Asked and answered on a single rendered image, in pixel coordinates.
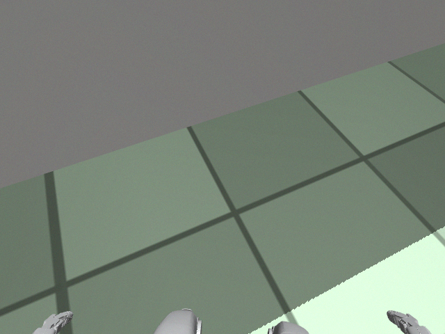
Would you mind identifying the left robot hand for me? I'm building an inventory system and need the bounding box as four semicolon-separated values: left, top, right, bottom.
32;311;73;334

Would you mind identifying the right robot hand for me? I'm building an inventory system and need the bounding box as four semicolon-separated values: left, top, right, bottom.
387;310;432;334

